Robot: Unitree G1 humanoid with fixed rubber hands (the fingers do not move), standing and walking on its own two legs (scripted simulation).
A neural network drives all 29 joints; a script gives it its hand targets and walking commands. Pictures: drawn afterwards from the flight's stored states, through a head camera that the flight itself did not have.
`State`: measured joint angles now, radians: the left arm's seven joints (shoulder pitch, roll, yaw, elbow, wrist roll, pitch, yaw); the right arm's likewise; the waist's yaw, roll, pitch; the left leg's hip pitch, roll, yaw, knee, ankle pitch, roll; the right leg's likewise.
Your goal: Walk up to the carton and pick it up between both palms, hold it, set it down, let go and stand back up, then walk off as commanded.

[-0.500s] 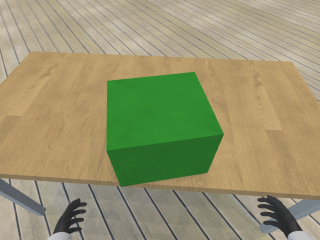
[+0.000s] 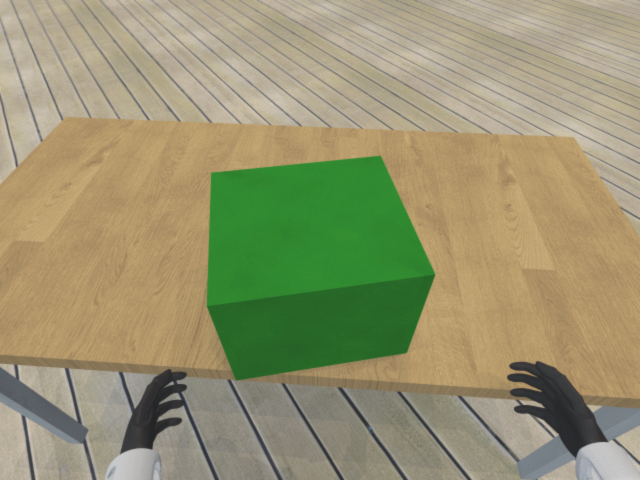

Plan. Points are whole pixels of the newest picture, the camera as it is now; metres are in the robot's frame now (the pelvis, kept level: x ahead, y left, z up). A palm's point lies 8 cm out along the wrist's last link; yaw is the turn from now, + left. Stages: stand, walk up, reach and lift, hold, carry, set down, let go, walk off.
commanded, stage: reach and lift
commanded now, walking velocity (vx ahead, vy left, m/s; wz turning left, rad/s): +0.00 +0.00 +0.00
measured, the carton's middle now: (310, 264) +0.43 +0.03 +0.00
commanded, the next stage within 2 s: none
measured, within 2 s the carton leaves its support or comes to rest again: neither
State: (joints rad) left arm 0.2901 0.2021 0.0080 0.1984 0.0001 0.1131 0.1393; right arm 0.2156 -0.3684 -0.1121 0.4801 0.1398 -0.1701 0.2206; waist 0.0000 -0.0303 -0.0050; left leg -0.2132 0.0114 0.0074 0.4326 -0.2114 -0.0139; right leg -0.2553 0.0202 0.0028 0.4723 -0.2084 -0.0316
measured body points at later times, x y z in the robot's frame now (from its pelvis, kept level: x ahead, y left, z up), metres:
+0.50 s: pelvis +0.01 +0.00 +0.00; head -0.01 +0.01 +0.45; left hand +0.21 +0.21 +0.02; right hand +0.22 -0.28 +0.02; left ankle +0.01 +0.13 -0.74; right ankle +0.03 -0.10 -0.74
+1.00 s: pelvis +0.02 +0.00 +0.00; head +0.02 +0.01 +0.45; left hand +0.27 +0.20 +0.06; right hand +0.28 -0.28 +0.06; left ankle +0.01 +0.13 -0.74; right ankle +0.03 -0.10 -0.74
